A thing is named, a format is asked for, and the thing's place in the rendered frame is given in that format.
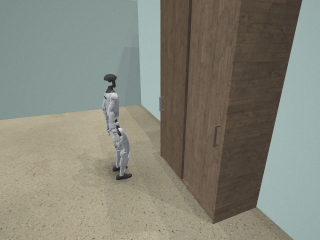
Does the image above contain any robot left forearm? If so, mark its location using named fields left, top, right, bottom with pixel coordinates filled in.
left=102, top=109, right=109, bottom=125

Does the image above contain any right robot hand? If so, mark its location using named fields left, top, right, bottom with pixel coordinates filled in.
left=112, top=134, right=122, bottom=149

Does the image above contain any robot torso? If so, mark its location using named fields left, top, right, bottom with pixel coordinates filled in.
left=104, top=91, right=120, bottom=131

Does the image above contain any robot right forearm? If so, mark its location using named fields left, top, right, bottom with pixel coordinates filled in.
left=108, top=112, right=118, bottom=135

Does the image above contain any robot right upper arm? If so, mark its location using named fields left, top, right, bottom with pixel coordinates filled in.
left=107, top=93, right=118, bottom=116

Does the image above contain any left robot hand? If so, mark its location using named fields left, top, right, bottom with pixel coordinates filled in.
left=106, top=124, right=112, bottom=136

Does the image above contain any wardrobe door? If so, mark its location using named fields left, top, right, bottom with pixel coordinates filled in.
left=183, top=0, right=239, bottom=212
left=161, top=0, right=192, bottom=179

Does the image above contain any robot left thigh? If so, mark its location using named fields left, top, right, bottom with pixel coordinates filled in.
left=116, top=126, right=123, bottom=151

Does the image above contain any robot left upper arm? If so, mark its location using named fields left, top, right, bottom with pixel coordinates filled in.
left=102, top=97, right=107, bottom=111

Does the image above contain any handle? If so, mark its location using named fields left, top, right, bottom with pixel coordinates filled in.
left=159, top=96, right=164, bottom=112
left=211, top=125, right=218, bottom=148

